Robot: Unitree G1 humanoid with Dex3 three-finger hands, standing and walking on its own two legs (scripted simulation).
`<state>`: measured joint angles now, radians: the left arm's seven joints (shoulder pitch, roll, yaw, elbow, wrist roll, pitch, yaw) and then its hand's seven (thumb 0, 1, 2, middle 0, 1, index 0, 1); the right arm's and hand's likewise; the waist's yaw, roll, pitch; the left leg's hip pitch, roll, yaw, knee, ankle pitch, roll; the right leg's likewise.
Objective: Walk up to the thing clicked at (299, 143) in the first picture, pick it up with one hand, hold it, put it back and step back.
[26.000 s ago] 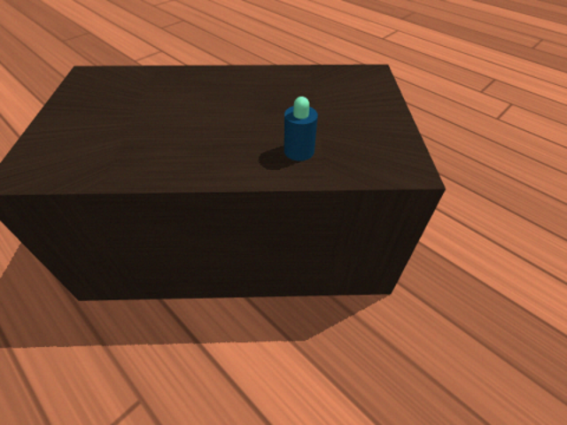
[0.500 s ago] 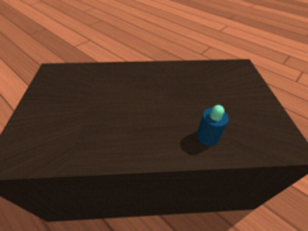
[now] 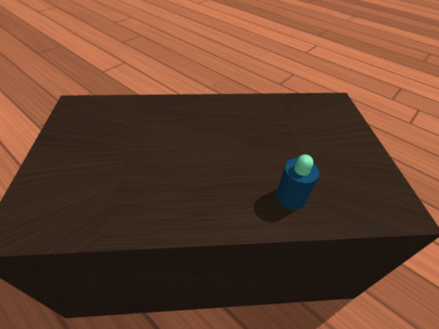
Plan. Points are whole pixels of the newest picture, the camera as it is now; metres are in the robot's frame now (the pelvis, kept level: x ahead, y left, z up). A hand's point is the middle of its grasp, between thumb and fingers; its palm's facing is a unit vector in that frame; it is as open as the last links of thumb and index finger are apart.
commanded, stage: stand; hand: right
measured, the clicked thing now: (298, 178) +0.51 -0.21 -0.09
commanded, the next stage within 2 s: step back in 1.96 s
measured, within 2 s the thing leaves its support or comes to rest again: neither
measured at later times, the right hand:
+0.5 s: hand out of the picture +0.07 -0.24 -0.15, palm faces +0.00 +0.94 -0.34, open 7.4 cm
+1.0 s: hand out of the picture +0.09 -0.24 -0.15, palm faces +0.00 +0.94 -0.34, open 7.4 cm
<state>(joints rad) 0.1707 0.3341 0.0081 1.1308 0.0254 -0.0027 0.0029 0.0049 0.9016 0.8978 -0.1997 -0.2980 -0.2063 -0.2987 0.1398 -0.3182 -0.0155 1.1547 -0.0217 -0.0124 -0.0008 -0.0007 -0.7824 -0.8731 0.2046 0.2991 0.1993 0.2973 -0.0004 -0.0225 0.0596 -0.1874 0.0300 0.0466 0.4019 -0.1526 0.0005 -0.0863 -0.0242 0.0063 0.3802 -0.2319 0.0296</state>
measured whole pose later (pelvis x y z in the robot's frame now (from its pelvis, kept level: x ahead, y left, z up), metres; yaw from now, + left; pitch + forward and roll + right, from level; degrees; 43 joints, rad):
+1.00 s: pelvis +0.03 +0.01 +0.00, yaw +0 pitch -2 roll +0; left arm 0.13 0.34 0.00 1.14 0.01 0.00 0.00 0.00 0.90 0.90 -0.20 -0.30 -0.21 -0.30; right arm 0.09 -0.33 -0.01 1.18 -0.01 -0.02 0.00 0.00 -0.90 -0.90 0.21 0.30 0.20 0.30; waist -0.01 -0.02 0.06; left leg -0.15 0.01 0.05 0.35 -0.16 0.01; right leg -0.04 -0.05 0.01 0.32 -0.23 0.04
